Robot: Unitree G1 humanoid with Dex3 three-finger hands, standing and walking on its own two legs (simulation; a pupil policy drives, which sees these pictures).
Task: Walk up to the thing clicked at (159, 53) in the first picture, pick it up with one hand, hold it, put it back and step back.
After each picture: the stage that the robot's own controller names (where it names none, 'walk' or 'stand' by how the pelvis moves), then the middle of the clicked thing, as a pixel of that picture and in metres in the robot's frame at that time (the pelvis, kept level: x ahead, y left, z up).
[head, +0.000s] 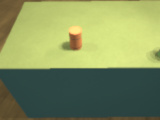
stand; out of the picture +0.61 -0.42 +0.00
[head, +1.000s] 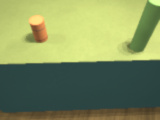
sink last; (146, 27) +0.59 -0.25 +0.03
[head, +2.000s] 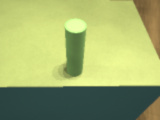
stand; (75, 51) +0.47 +0.05 +0.03
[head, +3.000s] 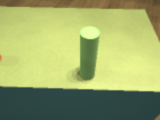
stand; (88, 56) +0.48 +0.00 +0.01
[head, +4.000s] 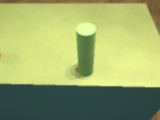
stand; (85, 52) +0.49 +0.01 +0.01
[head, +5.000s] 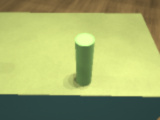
stand; (84, 62) +0.47 +0.01 +0.00
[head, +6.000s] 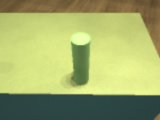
stand; (81, 61) +0.47 +0.03 +0.00
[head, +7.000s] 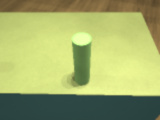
stand; (82, 61) +0.47 +0.02 +0.00
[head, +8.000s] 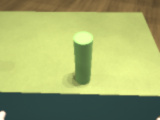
rise first; (83, 61) +0.47 +0.02 +0.00
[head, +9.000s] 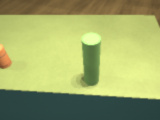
go down; (91, 62) +0.47 +0.01 +0.01
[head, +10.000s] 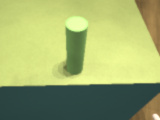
go down; (75, 49) +0.48 +0.00 +0.03
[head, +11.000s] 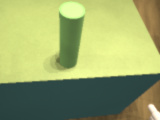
go down; (70, 40) +0.48 +0.01 +0.07
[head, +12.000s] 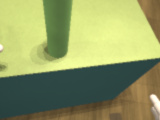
close in; (57, 26) +0.48 +0.02 +0.09
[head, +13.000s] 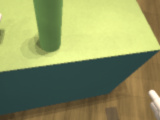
close; (49, 18) +0.49 +0.03 +0.11
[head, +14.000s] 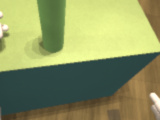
lift; (52, 19) +0.49 +0.02 +0.11
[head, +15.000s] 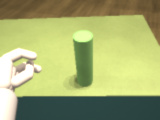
lift; (84, 61) +0.47 +0.01 +0.05
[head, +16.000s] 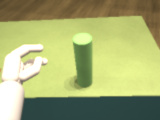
close; (83, 63) +0.47 +0.01 +0.03
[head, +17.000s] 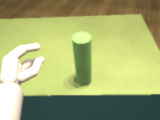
close; (83, 61) +0.47 +0.02 +0.03
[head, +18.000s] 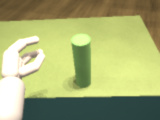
stand; (82, 63) +0.47 +0.02 +0.02
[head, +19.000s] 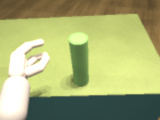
stand; (80, 62) +0.47 +0.02 +0.02
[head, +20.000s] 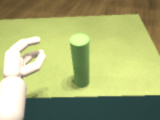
stand; (81, 63) +0.47 +0.02 +0.02
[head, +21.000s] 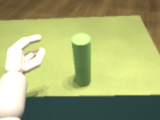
stand; (82, 62) +0.48 +0.02 +0.02
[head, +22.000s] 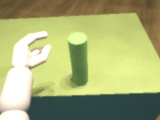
stand; (79, 62) +0.48 +0.02 +0.02
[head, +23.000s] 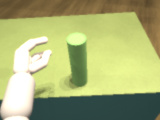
stand; (78, 62) +0.47 +0.02 +0.02
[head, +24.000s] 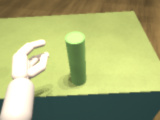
stand; (77, 61) +0.47 +0.03 +0.02
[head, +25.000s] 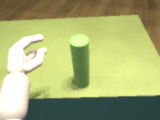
stand; (80, 64) +0.47 +0.02 +0.02
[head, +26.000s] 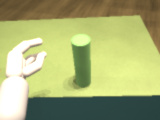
stand; (82, 63) +0.47 +0.02 +0.02
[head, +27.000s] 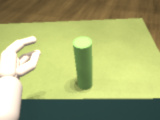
stand; (84, 65) +0.47 +0.01 +0.02
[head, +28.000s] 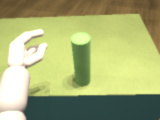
stand; (81, 62) +0.47 +0.01 +0.02
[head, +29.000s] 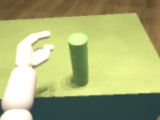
stand; (79, 62) +0.47 +0.02 +0.02
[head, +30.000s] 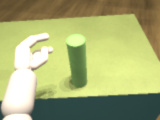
stand; (78, 63) +0.47 +0.03 +0.02
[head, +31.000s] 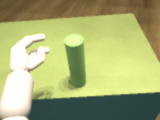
stand; (76, 63) +0.47 +0.03 +0.02
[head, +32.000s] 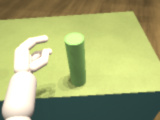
stand; (76, 62) +0.47 +0.03 +0.02
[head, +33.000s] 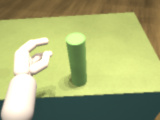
stand; (77, 62) +0.47 +0.03 +0.02
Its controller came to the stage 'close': yes
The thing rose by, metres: 0.00
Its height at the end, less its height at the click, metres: +0.00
